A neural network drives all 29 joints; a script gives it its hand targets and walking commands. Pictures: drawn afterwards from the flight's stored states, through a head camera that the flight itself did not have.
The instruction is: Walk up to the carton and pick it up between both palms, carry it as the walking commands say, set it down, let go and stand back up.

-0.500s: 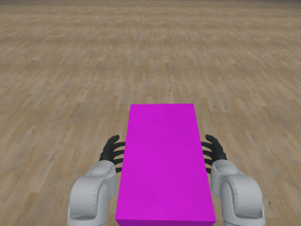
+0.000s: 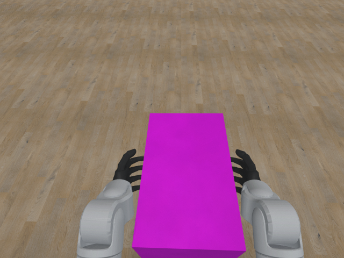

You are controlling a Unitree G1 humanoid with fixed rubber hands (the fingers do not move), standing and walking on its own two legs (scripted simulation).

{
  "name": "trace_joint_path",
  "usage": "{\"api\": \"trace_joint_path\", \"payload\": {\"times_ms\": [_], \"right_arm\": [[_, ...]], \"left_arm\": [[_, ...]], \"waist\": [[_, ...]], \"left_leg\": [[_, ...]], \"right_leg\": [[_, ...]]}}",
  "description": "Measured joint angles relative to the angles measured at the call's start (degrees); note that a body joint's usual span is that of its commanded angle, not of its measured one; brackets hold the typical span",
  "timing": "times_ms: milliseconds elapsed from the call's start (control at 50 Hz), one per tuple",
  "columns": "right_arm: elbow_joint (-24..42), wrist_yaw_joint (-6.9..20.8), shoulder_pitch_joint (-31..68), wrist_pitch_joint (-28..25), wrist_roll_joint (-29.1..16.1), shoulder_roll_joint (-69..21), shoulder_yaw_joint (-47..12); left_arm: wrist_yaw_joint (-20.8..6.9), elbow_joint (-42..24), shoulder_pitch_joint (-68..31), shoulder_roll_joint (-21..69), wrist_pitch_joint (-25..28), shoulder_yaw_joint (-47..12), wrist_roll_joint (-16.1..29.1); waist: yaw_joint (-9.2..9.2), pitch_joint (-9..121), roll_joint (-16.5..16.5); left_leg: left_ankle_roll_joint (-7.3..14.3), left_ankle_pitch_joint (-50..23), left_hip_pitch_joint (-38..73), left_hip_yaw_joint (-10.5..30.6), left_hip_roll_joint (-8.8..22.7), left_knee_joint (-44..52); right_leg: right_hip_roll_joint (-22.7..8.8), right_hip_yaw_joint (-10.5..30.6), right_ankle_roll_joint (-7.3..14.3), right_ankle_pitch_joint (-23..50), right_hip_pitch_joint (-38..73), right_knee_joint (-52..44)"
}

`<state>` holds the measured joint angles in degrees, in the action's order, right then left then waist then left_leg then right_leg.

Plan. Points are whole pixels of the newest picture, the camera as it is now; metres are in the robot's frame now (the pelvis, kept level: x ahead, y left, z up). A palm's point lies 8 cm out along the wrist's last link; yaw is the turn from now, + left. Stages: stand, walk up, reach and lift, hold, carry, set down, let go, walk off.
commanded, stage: carry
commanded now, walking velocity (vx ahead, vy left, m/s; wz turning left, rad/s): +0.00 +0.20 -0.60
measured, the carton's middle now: (185, 193) +0.27 -0.01 +0.00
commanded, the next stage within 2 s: none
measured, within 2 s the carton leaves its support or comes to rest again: neither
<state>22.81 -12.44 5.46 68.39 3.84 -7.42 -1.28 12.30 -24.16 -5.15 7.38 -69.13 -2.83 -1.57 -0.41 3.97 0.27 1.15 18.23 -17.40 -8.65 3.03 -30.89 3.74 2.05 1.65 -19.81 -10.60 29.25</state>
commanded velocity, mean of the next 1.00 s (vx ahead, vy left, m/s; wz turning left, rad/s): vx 0.00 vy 0.20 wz -0.60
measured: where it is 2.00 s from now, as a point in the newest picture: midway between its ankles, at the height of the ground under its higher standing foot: (160, 249)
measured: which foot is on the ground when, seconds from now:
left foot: down 0.00-0.06, up 0.08-0.18, down 0.20-0.40, up 0.42-0.70, down 0.72-1.00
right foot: down 0.00-0.20, up 0.22-0.38, down 0.40-0.72, up 0.74-0.98, down 1.00-1.00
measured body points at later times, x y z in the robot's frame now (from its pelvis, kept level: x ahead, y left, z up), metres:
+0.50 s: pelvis +0.14 -0.01 -0.02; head +0.19 -0.02 +0.42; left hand +0.42 +0.10 +0.04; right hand +0.41 -0.16 +0.03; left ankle +0.04 +0.08 -0.67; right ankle +0.12 -0.10 -0.74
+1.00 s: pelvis +0.26 +0.02 -0.03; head +0.30 +0.01 +0.42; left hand +0.56 +0.07 +0.05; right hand +0.50 -0.18 +0.05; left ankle +0.22 +0.10 -0.74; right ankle +0.25 -0.10 -0.74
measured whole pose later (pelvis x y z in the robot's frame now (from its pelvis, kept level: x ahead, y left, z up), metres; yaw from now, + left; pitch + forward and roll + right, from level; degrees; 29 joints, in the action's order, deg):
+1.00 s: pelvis +0.26 +0.02 -0.03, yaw -15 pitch +6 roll +1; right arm 28.1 -13.0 5.3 67.3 3.8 -7.4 -2.8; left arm 12.2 -29.7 -4.0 7.3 -67.3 -2.9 -1.1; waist -0.4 2.0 1.5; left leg 3.9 27.3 -20.5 -16.9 2.7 -42.1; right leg 1.6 4.5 -0.1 -21.8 -30.8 45.5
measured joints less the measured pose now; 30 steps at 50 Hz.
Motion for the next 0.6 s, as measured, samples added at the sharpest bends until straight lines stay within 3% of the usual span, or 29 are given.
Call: {"api": "trace_joint_path", "payload": {"times_ms": [80, 140, 180, 280, 340, 380, 420, 480, 520, 600], "right_arm": [[0.2, 0.0, 0.0, -0.8, 0.0, 0.0, 0.1], [1.1, 0.0, 0.1, -0.9, 0.0, 0.0, 0.2], [1.9, 0.0, 0.4, -0.9, 0.0, 0.0, 0.2], [2.0, -0.1, 0.2, -1.0, 0.0, 0.0, -0.4], [2.3, -0.2, -0.1, -1.2, 0.0, 0.0, -0.5], [2.8, -0.2, -0.1, -1.3, 0.0, 0.0, -0.5], [2.8, -0.2, -0.1, -1.2, 0.0, 0.0, -0.6], [2.9, -0.2, -0.1, -1.0, 0.0, 0.0, -0.6], [2.9, -0.2, -0.1, -1.0, 0.0, 0.0, -0.6], [3.5, -0.4, 0.0, -1.2, 0.0, 0.0, -0.7]], "left_arm": [[0.0, 0.0, -0.4, 0.0, 0.6, 0.0, 0.0], [-0.1, -0.3, -1.0, 0.1, 0.6, 0.0, 0.0], [-0.1, -1.2, -1.2, 0.1, 0.7, 0.0, 0.0], [-0.1, -2.0, 0.2, 0.0, 1.3, 0.0, 0.1], [-0.1, -2.2, 0.0, 0.0, 1.2, 0.0, 0.2], [-0.1, -2.6, -0.2, 0.0, 1.2, 0.0, 0.2], [-0.1, -2.6, 0.0, 0.0, 1.3, 0.0, 0.2], [-0.1, -2.7, 0.1, 0.0, 1.2, 0.0, 0.2], [-0.1, -2.7, 0.1, 0.0, 1.2, 0.0, 0.2], [-0.2, -3.1, 0.1, 0.1, 1.6, 0.0, 0.3]], "waist": [[0.02, -0.3, 0.1], [-0.01, -0.3, 1.1], [-0.09, -0.5, 1.2], [-0.11, -2.3, 1.7], [-0.03, -3.4, 1.7], [0.01, -3.9, 1.8], [0.01, -4.1, 0.9], [0.07, -4.1, 0.8], [0.01, -4.0, 0.7], [-0.05, -3.9, 0.6]], "left_leg": [[0.0, -1.0, -3.3, 0.0, 0.5, -6.7], [0.0, 5.5, -6.5, 0.0, -0.5, -11.3], [0.0, 4.3, -7.1, 0.1, -1.0, -8.8], [1.6, 6.9, -3.9, -2.2, -1.7, -8.8], [1.5, 8.6, -1.2, -2.9, -1.5, -8.5], [1.1, 10.2, -0.1, -3.0, -1.5, -9.8], [1.0, 10.8, -0.9, -2.9, -0.5, -15.2], [1.0, 11.7, -6.3, -1.3, -1.2, -29.1], [1.0, 12.0, -9.5, 0.1, -2.3, -33.4], [1.0, 12.0, -14.0, 0.9, -2.5, -28.9]], "right_leg": [[-0.1, 0.0, 0.1, 0.9, 0.6, -0.9], [-0.8, 0.0, 0.8, -2.7, 1.6, -0.4], [-0.7, -0.1, 0.8, -6.5, 1.5, 2.7], [-1.3, -0.1, -1.1, -11.8, -12.0, 30.1], [-1.6, 0.0, -1.3, -12.0, -17.0, 25.1], [-1.6, 0.1, -1.3, -7.7, -18.3, 18.0], [-1.1, -0.4, 0.5, -1.4, -17.5, 16.0], [-0.9, -0.1, 1.5, -3.5, -16.2, 15.4], [-0.9, 0.3, 1.6, -3.5, -14.9, 13.4], [-0.9, 1.0, 1.4, -3.4, -13.0, 10.2]]}}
